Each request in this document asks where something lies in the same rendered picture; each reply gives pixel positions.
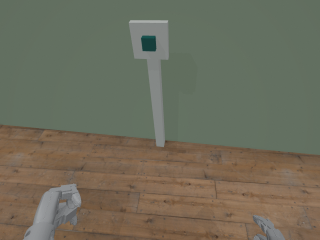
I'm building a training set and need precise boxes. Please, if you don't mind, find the panel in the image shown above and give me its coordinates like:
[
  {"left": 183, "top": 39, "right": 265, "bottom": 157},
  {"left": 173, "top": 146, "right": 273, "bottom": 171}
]
[{"left": 129, "top": 20, "right": 169, "bottom": 147}]

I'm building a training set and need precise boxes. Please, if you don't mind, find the robot left forearm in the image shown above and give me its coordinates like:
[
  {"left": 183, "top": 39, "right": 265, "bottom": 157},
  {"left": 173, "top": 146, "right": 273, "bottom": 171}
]
[{"left": 23, "top": 222, "right": 55, "bottom": 240}]

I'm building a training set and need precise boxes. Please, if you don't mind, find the robot right hand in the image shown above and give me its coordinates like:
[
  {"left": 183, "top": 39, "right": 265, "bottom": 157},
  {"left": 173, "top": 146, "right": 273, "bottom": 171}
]
[{"left": 253, "top": 215, "right": 285, "bottom": 240}]

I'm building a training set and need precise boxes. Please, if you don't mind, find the button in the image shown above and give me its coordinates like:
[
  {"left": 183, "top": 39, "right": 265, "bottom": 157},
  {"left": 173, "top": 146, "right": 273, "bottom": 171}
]
[{"left": 141, "top": 35, "right": 157, "bottom": 52}]

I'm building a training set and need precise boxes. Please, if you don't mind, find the robot left hand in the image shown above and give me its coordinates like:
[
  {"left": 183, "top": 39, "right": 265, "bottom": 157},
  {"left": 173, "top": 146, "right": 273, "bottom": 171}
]
[{"left": 33, "top": 184, "right": 82, "bottom": 229}]

